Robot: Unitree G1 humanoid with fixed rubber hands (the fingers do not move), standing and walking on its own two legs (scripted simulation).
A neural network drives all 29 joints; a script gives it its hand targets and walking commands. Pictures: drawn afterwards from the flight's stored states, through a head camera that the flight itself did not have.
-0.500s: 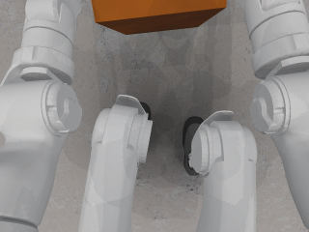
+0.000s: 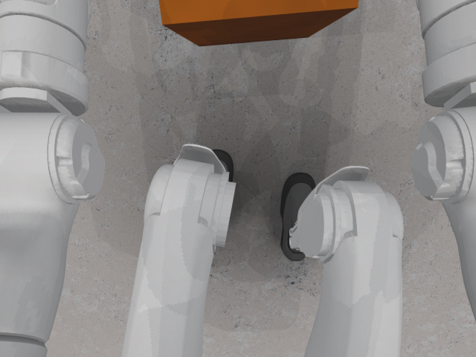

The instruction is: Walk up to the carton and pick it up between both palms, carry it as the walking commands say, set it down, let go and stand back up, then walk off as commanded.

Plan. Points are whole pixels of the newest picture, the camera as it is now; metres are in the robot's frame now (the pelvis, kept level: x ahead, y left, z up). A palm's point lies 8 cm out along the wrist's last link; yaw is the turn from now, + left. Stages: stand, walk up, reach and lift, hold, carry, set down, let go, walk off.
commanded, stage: set down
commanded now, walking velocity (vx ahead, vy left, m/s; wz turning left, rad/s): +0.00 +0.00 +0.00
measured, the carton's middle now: out of the picture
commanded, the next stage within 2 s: let go in 1.16 s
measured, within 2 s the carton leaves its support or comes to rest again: neither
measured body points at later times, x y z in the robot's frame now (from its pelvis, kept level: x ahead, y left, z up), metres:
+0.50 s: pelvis +0.00 +0.00 +0.12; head +0.37 +0.05 +0.34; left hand +0.56 +0.28 -0.02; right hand +0.63 -0.08 -0.01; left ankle +0.12 +0.10 -0.35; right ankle +0.10 -0.10 -0.35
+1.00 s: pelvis +0.00 -0.01 +0.26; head +0.37 +0.05 +0.51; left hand +0.55 +0.29 +0.13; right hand +0.63 -0.09 +0.14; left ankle +0.12 +0.10 -0.35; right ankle +0.10 -0.10 -0.35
